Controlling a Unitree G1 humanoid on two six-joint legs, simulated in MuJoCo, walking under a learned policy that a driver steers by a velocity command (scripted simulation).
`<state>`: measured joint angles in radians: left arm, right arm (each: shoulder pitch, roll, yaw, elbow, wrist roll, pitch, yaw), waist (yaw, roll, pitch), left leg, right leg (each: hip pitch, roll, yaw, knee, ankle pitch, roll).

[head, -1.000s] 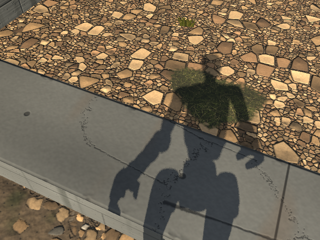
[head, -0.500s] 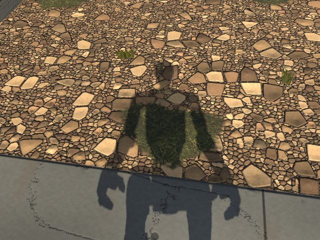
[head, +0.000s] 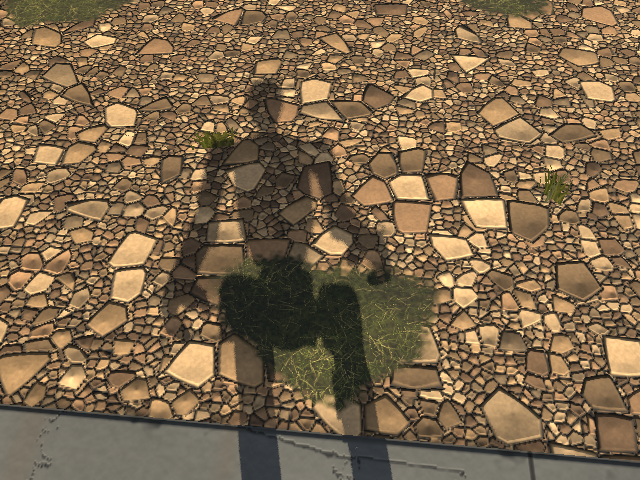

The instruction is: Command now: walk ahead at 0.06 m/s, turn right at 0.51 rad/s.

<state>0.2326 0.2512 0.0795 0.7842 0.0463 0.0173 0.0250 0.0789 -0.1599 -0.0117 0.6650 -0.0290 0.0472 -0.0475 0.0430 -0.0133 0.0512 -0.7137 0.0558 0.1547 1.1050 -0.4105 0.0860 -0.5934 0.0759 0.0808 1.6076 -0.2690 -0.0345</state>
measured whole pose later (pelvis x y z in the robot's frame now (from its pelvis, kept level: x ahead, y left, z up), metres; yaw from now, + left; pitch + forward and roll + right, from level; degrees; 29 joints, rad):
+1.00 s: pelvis +0.30 -0.05 +0.07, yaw -34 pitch +7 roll +1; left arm 0.33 0.23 0.05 0.75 0.06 -0.12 -0.07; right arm 0.18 -0.22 0.02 0.70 -0.03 -0.15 0.00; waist 0.00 0.00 -0.13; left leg -0.45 -0.01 0.06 0.64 -0.32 0.04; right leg -0.44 0.06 0.17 1.16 -0.45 -0.03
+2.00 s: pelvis +0.82 -0.38 +0.02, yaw -23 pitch +1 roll -1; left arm 0.16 0.25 0.07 0.78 -0.01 -0.09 0.01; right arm 0.19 -0.25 -0.06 0.79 0.00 -0.07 0.04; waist -0.01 -0.03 0.07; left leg -0.43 -0.10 -0.05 0.59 -0.17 0.09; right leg -0.46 -0.01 0.06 1.22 -0.40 -0.02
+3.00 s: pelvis +1.30 -0.45 +0.04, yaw +4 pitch +2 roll +1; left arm 0.20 0.30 0.06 0.79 -0.02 -0.07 0.00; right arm 0.30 -0.25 -0.06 0.73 -0.01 -0.08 0.03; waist -0.02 -0.04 0.01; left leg -0.21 -0.07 0.03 0.35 -0.18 0.08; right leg -0.65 -0.13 0.04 1.10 -0.22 0.00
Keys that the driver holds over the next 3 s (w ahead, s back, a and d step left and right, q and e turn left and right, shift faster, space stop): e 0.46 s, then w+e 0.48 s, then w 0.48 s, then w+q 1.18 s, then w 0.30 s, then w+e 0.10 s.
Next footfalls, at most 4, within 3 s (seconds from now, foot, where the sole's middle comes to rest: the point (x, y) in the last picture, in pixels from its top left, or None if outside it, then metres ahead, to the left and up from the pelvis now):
0.48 right None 0.13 -0.14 -0.69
0.92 left None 0.40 0.02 -0.69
1.38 right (538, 425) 0.57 -0.39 -0.71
1.84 left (495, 276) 0.95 -0.37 -0.74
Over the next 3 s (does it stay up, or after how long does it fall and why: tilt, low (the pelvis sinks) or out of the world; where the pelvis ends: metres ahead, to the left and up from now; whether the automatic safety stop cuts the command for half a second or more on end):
stays up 1.30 -0.45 0.04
